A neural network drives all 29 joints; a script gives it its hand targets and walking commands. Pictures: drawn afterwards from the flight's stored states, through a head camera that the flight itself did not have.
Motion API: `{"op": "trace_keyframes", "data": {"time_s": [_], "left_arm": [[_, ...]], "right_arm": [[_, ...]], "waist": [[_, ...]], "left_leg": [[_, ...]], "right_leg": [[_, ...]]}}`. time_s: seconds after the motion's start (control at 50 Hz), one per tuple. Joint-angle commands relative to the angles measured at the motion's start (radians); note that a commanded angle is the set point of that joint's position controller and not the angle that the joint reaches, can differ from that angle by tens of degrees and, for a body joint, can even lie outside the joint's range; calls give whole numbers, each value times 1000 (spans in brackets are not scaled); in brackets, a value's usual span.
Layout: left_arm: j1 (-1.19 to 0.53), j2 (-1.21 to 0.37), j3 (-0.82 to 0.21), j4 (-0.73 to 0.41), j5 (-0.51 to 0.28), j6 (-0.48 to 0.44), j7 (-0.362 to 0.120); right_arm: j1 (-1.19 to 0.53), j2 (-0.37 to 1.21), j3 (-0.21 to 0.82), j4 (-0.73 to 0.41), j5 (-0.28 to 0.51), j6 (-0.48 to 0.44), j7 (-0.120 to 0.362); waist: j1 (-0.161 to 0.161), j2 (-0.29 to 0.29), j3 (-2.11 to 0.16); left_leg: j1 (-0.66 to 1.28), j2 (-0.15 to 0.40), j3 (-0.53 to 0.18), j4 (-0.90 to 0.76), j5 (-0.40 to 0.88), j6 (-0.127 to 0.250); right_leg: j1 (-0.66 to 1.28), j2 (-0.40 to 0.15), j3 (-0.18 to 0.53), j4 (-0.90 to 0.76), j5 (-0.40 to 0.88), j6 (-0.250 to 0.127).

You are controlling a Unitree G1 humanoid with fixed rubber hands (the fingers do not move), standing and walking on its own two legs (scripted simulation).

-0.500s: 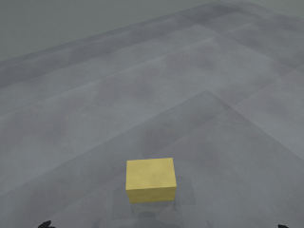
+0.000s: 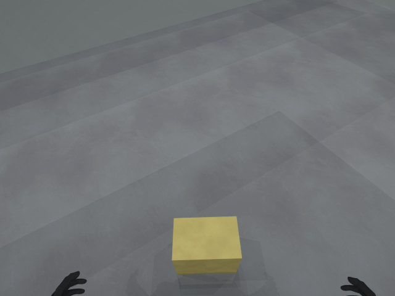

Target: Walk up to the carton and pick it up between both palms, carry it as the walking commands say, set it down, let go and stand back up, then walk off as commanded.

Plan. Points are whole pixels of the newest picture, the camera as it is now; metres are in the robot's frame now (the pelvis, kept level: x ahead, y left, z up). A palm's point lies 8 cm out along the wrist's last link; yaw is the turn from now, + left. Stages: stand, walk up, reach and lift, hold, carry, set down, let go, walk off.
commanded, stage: walk up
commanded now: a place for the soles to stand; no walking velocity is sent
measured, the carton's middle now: (205, 246) +0.41 +0.00 -0.65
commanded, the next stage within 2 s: reach and lift in 1.78 s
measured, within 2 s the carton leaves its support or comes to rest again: neither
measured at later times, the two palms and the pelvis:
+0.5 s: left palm out of the picture +0.11 +0.31 -0.09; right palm out of the picture +0.13 -0.32 -0.08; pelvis +0.00 +0.00 +0.01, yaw +1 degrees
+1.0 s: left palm out of the picture +0.10 +0.31 -0.10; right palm out of the picture +0.10 -0.33 -0.09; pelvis +0.00 -0.01 +0.01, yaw +1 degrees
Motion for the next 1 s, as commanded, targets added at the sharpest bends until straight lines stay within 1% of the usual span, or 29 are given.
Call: {"op": "trace_keyframes", "data": {"time_s": [0.0, 0.02, 0.04, 0.06, 0.08, 0.12, 0.16, 0.24, 0.26, 0.3, 0.32, 0.36, 0.38, 0.4, 0.48, 0.52, 0.56, 0.58, 0.62, 0.64, 0.68, 0.76, 0.8, 0.82, 0.86, 0.88, 0.9, 0.92, 0.98], "left_arm": [[-38, 174, 36, -18, -14, -12, 10], [-37, 182, 38, -12, -19, -11, 12], [-33, 184, 39, -15, -14, -11, 14], [-32, 173, 41, -15, -23, -7, 14], [-50, 167, 32, -19, -15, -8, 15], [-72, 151, 33, -11, -11, 2, 17], [-80, 157, 31, -7, -11, 8, 18], [-88, 154, 29, 3, -8, 12, 15], [-77, 162, 31, 7, 0, 12, 13], [-101, 146, 28, 17, -11, 16, 13], [-97, 139, 22, 18, -8, 13, 12], [-100, 146, 19, 36, -11, 17, 11], [-100, 169, 34, 38, -8, 17, 12], [-104, 147, 20, 35, -8, 19, 8], [-105, 167, 34, 58, 9, 14, 5], [-101, 142, 28, 62, 9, 11, 3], [-117, 158, 41, 66, 8, 6, -2], [-103, 170, 39, 63, 10, 9, -2], [-107, 170, 46, 71, 15, 1, 0], [-107, 157, 32, 83, 14, 0, -4], [-92, 144, 34, 84, 1, 3, -6], [-63, 156, 41, 79, 6, 0, 1], [-60, 174, 43, 100, 4, -3, 3], [-82, 164, 46, 95, 1, 0, 4], [-79, 151, 38, 87, -2, -1, 2], [-90, 153, 40, 82, 6, 1, 5], [-76, 157, 39, 87, -3, 2, 4], [-61, 167, 57, 89, -1, 2, 2], [-76, 165, 50, 77, 6, 3, 3]], "right_arm": [[-16, -205, -36, -18, 1, -21, -20], [-15, -203, -34, -17, 7, -23, -22], [-4, -195, -36, -5, 13, -19, -25], [-21, -184, -38, -8, 8, -15, -25], [-38, -186, -41, -12, 10, -14, -26], [-59, -189, -45, -8, 5, -10, -28], [-51, -209, -41, 1, 1, -11, -30], [-95, -178, -37, -7, -5, -9, -29], [-98, -181, -45, -8, -2, -5, -30], [-125, -188, -41, 4, -4, -4, -28], [-138, -196, -43, 4, -4, -5, -31], [-134, -189, -40, 16, -5, -8, -24], [-147, -175, -35, 13, -2, -8, -24], [-149, -202, -38, 17, -5, -8, -21], [-131, -179, -37, 34, -2, 1, -14], [-139, -178, -40, 38, -15, -4, -15], [-119, -180, -33, 56, -18, -1, -8], [-131, -178, -37, 50, -14, 4, -6], [-99, -176, -37, 64, -14, 0, -5], [-99, -165, -29, 81, -18, 1, -6], [-100, -189, -36, 77, -19, 1, -6], [-117, -171, -23, 79, -17, -12, -12], [-89, -182, -28, 82, -6, -9, -12], [-80, -177, -24, 93, -11, -6, -12], [-99, -180, -20, 83, -10, -6, -15], [-75, -179, -25, 82, -12, -4, -13], [-86, -176, -22, 92, -19, -6, -18], [-109, -173, -12, 75, -11, -7, -16], [-108, -174, -12, 70, -10, -11, -23]], "waist": [[5, 11, -107], [7, 23, -165], [4, -30, -139], [16, 30, -183], [3, -11, -193], [0, 15, -192], [-1, -23, -166], [6, 22, -153], [9, -36, -157], [10, 66, -95], [21, 50, -93], [18, 26, -63], [23, -35, -39], [21, 30, -57], [5, -47, -25], [9, 2, -19], [-5, -15, -27], [5, -53, -25], [1, 8, -37], [-11, -61, -43], [1, 19, -31], [16, 23, -47], [-1, -39, -47], [2, 14, -43], [7, -37, -54], [-7, -10, -47], [14, 54, -56], [25, 55, -70], [16, -23, -82]], "left_leg": [[24, 96, -73, -65, 424, 56], [70, 117, -71, -40, 529, 54], [68, 118, -67, -19, 630, 50], [104, 112, -34, -25, 587, 47], [103, 103, -52, -24, 572, 55], [121, 120, -54, -34, 615, 55], [136, 125, -46, -30, 656, 50], [109, 125, -55, -63, 549, 46], [116, 137, -69, -70, 563, 58], [58, 126, -48, -118, 464, 45], [58, 119, -49, -105, 493, 47], [40, 130, -69, -161, 363, 40], [35, 128, -84, -175, 362, 44], [30, 132, -88, -155, 368, 54], [32, 109, -69, -189, 128, 46], [21, 103, -73, -189, 118, 43], [36, 98, -64, -208, 56, 39], [35, 110, -81, -216, 26, 44], [29, 103, -79, -210, 60, 39], [50, 112, -82, -222, 93, 36], [8, 101, -72, -241, 35, 31], [18, 123, -92, -215, 176, 37], [48, 113, -93, -206, 197, 41], [22, 116, -89, -204, 211, 30], [33, 124, -104, -215, 181, 47], [28, 118, -87, -210, 177, 39], [17, 124, -80, -213, 217, 37], [12, 126, -100, -215, 175, 46], [31, 130, -97, -186, 275, 45]], "right_leg": [[134, -126, 115, -47, 403, -72], [176, -132, 106, -39, 484, -72], [177, -125, 82, -18, 586, -75], [184, -129, 79, -19, 570, -75], [172, -117, 70, -19, 543, -76], [177, -121, 63, -32, 542, -66], [151, -102, 45, -26, 515, -59], [153, -112, 45, -58, 407, -51], [157, -107, 34, -46, 416, -62], [165, -111, 69, -95, 316, -42], [154, -111, 56, -79, 340, -52], [154, -106, 67, -115, 253, -41], [143, -110, 66, -126, 223, -35], [156, -107, 75, -132, 220, -41], [101, -117, 100, -208, 17, -41], [109, -112, 99, -231, 36, -33], [77, -115, 104, -255, -103, -32], [76, -112, 102, -259, -85, -34], [101, -116, 115, -258, -77, -28], [86, -120, 101, -249, -44, -32], [105, -104, 104, -257, -66, -22], [127, -108, 87, -227, 58, -34], [123, -106, 87, -233, 87, -29], [129, -103, 90, -222, 81, -36], [130, -107, 82, -220, 71, -36], [134, -107, 85, -220, 76, -34], [139, -111, 78, -199, 111, -39], [166, -105, 88, -215, 71, -40], [184, -109, 73, -200, 209, -38]]}}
